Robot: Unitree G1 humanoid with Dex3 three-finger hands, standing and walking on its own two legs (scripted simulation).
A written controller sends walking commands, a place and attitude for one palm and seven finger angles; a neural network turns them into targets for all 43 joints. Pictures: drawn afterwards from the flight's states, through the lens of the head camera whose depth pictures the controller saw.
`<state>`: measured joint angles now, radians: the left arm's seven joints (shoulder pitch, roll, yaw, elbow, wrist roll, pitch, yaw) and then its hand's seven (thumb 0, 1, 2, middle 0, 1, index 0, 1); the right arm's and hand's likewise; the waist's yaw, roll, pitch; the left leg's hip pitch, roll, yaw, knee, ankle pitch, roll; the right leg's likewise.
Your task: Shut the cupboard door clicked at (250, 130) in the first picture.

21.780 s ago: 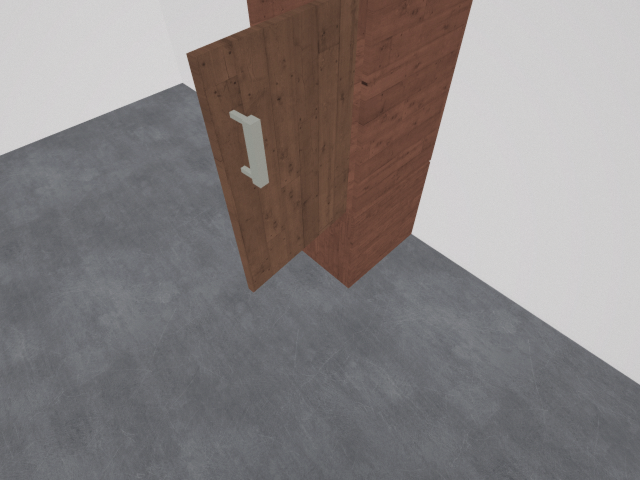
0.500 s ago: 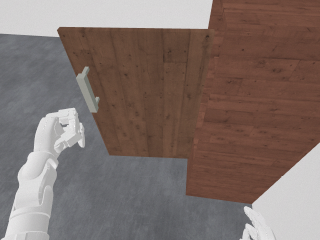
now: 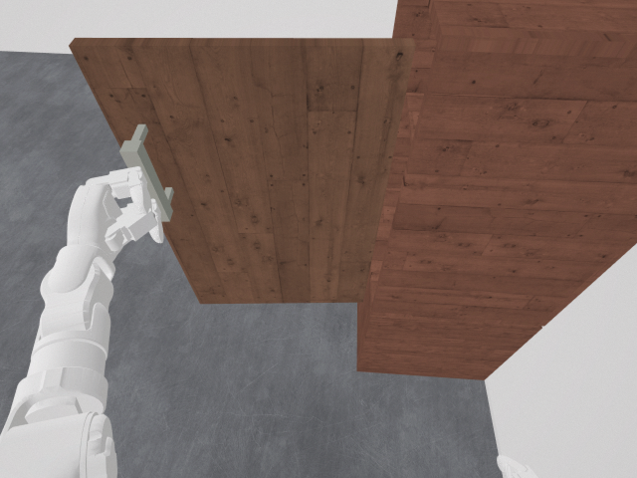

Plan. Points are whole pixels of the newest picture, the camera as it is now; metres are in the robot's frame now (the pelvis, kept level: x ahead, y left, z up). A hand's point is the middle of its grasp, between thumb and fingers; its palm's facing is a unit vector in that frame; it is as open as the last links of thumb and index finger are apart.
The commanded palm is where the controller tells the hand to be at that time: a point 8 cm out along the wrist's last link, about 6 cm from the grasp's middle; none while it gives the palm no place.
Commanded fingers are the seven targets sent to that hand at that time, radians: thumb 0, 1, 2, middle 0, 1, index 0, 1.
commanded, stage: bring the fist close to the handle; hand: left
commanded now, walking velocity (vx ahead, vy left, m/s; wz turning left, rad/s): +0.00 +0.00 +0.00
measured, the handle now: (152, 174) +0.48 +0.24 +0.10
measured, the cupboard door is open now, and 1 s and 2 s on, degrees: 95 85 70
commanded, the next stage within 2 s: push the door shut along its arc in 0.28 s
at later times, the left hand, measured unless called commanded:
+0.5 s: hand (144, 221) +0.39 +0.22 +0.11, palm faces +0.04 -1.00 -0.02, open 3.1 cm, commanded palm +0.38 +0.27 +0.10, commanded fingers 0.00 0.90 0.90 -1.30 -1.50 -1.30 -1.50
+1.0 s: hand (180, 178) +0.46 +0.19 +0.11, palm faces -0.13 -0.99 +0.00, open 3.2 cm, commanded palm +0.45 +0.25 +0.10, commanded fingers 0.00 0.90 0.90 -1.30 -1.50 -1.30 -1.50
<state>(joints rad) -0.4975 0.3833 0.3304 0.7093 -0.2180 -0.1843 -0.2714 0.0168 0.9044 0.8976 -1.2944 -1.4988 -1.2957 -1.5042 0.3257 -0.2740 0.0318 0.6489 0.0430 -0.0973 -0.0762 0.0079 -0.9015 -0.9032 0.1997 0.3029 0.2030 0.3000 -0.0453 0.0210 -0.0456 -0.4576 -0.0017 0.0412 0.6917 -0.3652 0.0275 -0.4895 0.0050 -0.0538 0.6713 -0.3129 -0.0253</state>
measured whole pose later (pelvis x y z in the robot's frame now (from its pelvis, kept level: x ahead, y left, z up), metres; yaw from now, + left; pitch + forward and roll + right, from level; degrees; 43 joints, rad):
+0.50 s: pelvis +0.00 +0.00 +0.00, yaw +0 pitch +7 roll -1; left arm -0.50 0.38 0.32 0.75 -0.21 -0.21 -0.29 0.02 0.90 0.90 -1.30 -1.50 -1.30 -1.50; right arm 0.30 -0.26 0.04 0.63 0.05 -0.07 -0.08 0.01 -0.90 -0.90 0.20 0.30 0.20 0.30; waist -0.04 0.02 -0.06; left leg -0.45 0.00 0.04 0.69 -0.36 0.03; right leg -0.47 0.00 -0.06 0.66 -0.30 -0.02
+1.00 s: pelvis -0.01 +0.00 -0.01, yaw +0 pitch +13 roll -1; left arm -0.87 0.52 0.33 1.13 -0.19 -0.27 -0.43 0.01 0.93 0.93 -1.30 -1.50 -1.30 -1.50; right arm 0.38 -0.30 0.04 0.69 0.03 -0.04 -0.08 0.01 -0.90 -0.90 0.20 0.30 0.20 0.30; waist -0.13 0.02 -0.05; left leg -0.63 0.00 0.03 0.79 -0.38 0.03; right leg -0.64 0.01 -0.07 0.74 -0.32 -0.02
